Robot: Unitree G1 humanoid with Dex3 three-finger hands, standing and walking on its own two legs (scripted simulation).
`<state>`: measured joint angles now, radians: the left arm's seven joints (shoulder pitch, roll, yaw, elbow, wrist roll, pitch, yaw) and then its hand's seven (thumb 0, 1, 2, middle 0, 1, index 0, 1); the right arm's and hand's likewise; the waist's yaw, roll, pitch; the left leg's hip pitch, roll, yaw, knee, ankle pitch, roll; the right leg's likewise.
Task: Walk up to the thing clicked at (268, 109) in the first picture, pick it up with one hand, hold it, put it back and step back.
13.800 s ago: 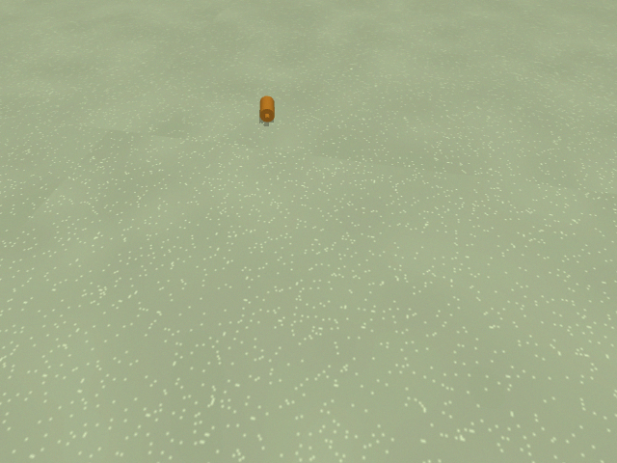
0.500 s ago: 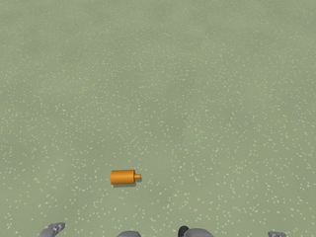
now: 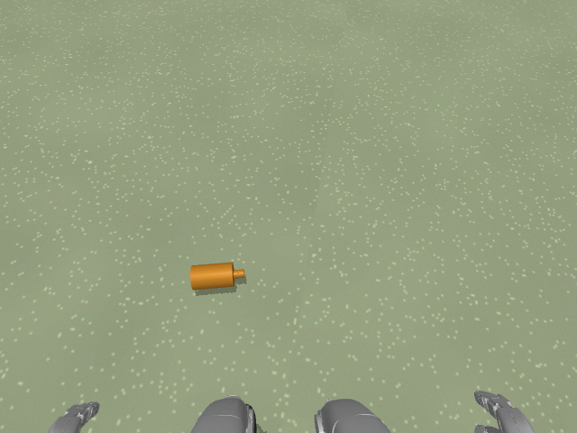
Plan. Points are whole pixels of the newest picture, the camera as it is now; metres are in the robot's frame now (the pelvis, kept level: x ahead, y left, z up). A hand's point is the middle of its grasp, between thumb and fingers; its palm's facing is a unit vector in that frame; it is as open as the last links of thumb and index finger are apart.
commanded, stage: walk up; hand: left
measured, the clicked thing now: (218, 275) +0.58 +0.22 -0.72
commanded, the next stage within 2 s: stand in 1.30 s
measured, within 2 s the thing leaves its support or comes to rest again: neither
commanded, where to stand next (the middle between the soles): +0.20 -0.03 m, yaw +4 degrees
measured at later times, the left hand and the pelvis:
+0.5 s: hand out of the picture -0.02 +0.24 -0.15, palm faces +0.04 -0.93 -0.36, open 7.4 cm; pelvis -0.13 -0.02 +0.00, yaw +4 degrees
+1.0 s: hand out of the picture -0.14 +0.23 -0.14, palm faces +0.05 -0.93 -0.37, open 7.4 cm; pelvis -0.19 -0.04 +0.00, yaw +2 degrees
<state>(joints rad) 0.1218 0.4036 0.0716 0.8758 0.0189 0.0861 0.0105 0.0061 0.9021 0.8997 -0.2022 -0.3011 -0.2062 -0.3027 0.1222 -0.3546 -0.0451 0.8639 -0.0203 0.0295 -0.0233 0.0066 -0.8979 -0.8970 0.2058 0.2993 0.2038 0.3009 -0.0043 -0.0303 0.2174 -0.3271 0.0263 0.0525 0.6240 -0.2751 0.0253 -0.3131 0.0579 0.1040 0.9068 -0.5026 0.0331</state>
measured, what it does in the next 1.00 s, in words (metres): walks backwards: right foot, then left foot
